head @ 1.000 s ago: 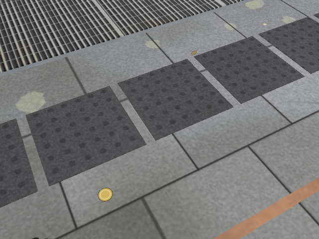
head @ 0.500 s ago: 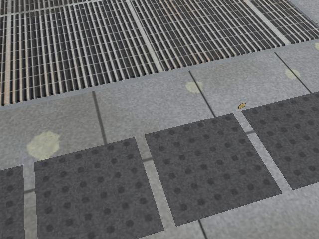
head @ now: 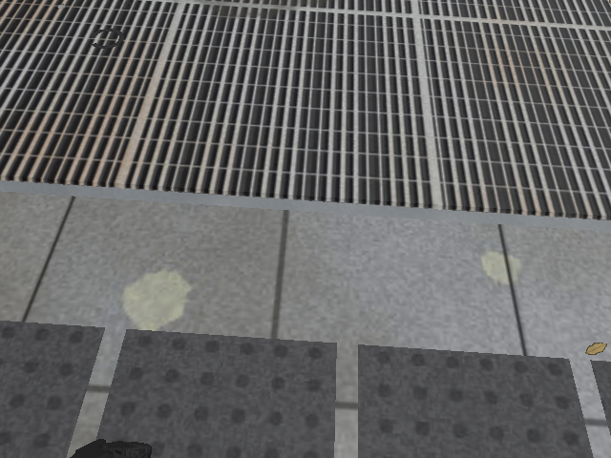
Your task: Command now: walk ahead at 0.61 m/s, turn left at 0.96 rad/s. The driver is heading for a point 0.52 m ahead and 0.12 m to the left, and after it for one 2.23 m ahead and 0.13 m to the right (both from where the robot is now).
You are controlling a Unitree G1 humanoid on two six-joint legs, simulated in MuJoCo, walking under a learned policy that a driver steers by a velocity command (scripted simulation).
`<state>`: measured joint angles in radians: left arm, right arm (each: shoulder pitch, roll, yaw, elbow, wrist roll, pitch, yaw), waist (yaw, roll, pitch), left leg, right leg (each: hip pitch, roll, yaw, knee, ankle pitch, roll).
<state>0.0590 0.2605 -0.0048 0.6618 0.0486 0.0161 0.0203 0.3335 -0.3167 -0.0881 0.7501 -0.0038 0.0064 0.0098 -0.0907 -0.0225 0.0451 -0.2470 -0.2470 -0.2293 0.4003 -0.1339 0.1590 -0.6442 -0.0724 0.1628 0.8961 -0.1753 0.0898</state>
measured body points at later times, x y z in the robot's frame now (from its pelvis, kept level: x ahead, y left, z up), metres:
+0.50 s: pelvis +0.27 -0.05 -0.01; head +0.29 -0.06 +0.44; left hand +0.12 +0.21 -0.11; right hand +0.57 -0.18 -0.09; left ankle +0.32 +0.11 -0.64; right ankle +0.18 -0.19 -0.74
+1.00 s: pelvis +0.62 +0.20 -0.02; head +0.63 +0.21 +0.43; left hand +0.60 +0.48 -0.14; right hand +0.74 -0.05 -0.15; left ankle +0.46 +0.13 -0.74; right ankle +0.86 +0.18 -0.67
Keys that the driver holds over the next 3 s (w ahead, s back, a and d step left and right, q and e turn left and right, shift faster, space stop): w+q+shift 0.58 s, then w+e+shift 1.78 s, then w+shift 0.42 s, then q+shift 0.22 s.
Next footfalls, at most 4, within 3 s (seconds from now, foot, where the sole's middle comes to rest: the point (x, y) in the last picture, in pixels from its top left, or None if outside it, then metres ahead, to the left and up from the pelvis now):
0.18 right None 0.22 -0.18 -0.78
0.68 left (212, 449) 0.49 0.16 -0.78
1.12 right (152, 286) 0.90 0.31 -0.78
1.52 left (56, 191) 1.24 0.60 -0.78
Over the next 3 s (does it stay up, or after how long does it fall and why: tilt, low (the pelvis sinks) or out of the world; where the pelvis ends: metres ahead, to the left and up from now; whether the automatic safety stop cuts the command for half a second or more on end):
stays up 2.12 -0.14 0.00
